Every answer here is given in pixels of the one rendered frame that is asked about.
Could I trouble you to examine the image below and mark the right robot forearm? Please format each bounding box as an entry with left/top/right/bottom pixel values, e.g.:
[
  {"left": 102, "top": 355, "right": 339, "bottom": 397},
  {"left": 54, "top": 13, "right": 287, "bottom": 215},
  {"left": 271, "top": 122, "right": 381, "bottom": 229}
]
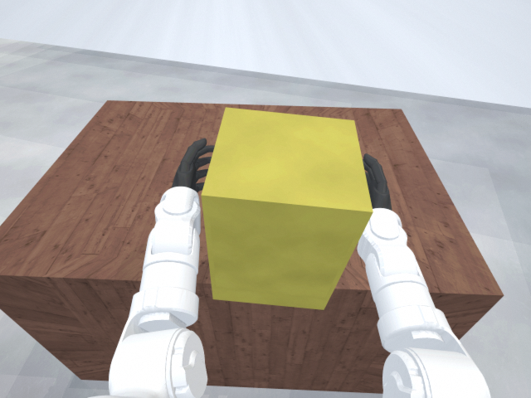
[{"left": 357, "top": 208, "right": 491, "bottom": 398}]

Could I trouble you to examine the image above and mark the pedestal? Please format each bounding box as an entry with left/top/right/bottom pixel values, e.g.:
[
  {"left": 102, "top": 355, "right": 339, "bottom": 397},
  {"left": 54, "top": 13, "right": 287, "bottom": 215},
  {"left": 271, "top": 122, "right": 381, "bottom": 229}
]
[{"left": 0, "top": 100, "right": 504, "bottom": 394}]

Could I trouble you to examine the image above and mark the right robot hand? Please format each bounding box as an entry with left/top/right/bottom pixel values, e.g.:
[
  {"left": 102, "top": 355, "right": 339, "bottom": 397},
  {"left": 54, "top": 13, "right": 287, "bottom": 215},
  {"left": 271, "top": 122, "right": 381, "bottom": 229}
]
[{"left": 363, "top": 153, "right": 392, "bottom": 210}]

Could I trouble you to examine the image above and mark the left robot hand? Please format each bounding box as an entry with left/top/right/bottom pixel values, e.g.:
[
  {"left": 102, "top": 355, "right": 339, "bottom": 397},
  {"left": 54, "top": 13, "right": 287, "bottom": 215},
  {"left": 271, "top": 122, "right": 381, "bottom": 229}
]
[{"left": 172, "top": 138, "right": 215, "bottom": 192}]

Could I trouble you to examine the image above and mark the left robot upper arm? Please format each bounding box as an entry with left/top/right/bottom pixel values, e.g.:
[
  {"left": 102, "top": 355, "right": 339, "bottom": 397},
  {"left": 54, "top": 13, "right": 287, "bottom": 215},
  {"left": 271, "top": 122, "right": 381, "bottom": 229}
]
[{"left": 88, "top": 328, "right": 207, "bottom": 398}]

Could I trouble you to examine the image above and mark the left robot forearm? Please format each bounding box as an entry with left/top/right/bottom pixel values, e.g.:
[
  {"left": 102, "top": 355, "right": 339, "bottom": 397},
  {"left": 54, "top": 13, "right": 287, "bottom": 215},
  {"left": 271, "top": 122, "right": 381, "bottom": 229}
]
[{"left": 109, "top": 187, "right": 201, "bottom": 390}]

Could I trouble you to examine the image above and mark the carton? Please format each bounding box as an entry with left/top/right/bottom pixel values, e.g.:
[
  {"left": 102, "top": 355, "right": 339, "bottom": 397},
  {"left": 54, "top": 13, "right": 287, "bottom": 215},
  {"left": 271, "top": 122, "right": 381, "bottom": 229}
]
[{"left": 201, "top": 107, "right": 373, "bottom": 310}]

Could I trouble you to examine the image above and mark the right robot upper arm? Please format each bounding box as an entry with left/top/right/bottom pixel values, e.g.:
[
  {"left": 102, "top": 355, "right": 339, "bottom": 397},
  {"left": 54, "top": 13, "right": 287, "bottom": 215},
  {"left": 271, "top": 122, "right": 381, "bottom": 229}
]
[{"left": 382, "top": 347, "right": 490, "bottom": 398}]

